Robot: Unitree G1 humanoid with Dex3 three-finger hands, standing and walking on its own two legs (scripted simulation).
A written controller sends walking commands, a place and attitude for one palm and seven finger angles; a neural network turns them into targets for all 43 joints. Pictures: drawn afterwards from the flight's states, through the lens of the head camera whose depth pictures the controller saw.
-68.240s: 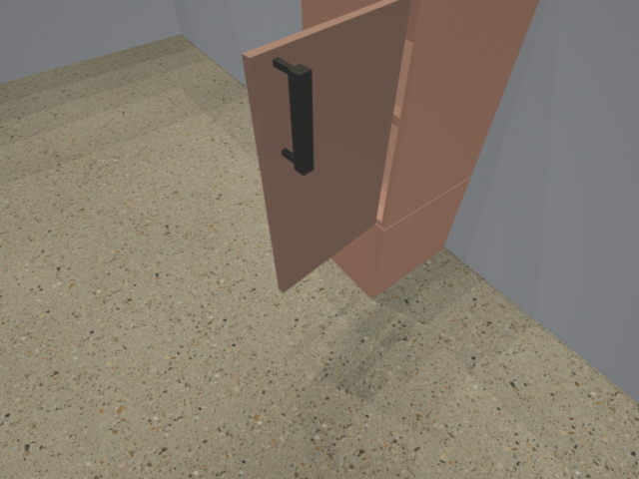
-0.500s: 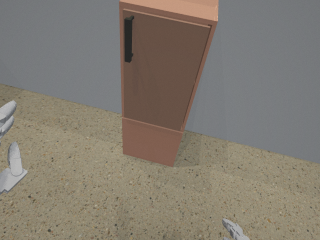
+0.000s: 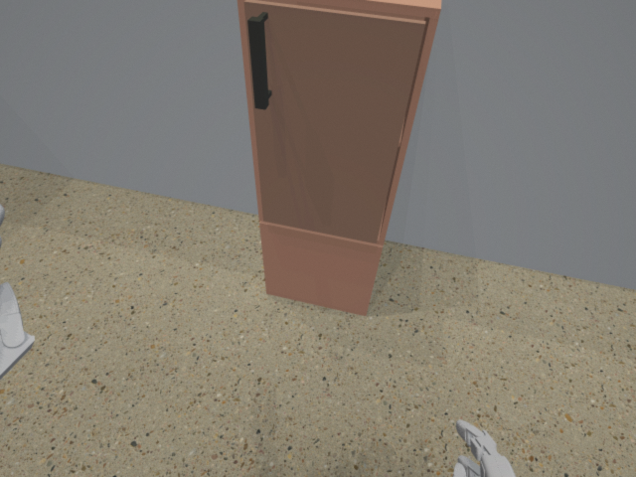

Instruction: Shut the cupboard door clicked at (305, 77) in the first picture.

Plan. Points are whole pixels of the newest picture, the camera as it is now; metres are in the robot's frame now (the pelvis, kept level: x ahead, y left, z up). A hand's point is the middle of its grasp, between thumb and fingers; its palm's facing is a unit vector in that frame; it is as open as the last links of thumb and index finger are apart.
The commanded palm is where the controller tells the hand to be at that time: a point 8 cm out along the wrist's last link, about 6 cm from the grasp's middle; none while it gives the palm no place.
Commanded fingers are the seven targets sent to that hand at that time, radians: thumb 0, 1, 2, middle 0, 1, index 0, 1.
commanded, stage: let the arm hang, fingers relaxed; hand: left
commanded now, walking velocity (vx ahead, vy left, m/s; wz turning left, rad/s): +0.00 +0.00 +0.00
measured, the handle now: (262, 62) +0.85 +0.14 +0.15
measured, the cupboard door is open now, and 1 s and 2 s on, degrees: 0 0 0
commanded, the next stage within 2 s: look to check the result in 1.14 s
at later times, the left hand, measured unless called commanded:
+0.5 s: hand out of the picture -0.04 +0.16 -0.18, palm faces +0.07 -0.98 -0.16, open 7.1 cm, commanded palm none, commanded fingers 0.00 0.90 0.90 -0.20 -0.30 -0.20 -0.30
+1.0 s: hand out of the picture -0.02 +0.13 -0.18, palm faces +0.08 -0.99 -0.15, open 7.4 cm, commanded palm none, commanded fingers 0.00 0.90 0.90 -0.20 -0.30 -0.20 -0.30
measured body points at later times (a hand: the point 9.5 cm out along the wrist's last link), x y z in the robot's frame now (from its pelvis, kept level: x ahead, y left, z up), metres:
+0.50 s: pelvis +0.01 -0.01 +0.00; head +0.02 +0.01 +0.45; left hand -0.04 +0.21 -0.17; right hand +0.02 -0.26 -0.14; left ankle +0.07 +0.09 -0.74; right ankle -0.04 -0.09 -0.74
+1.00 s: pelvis +0.01 -0.02 +0.00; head +0.00 -0.02 +0.45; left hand -0.02 +0.18 -0.16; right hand +0.00 -0.22 -0.17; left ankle +0.07 +0.09 -0.74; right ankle -0.04 -0.09 -0.74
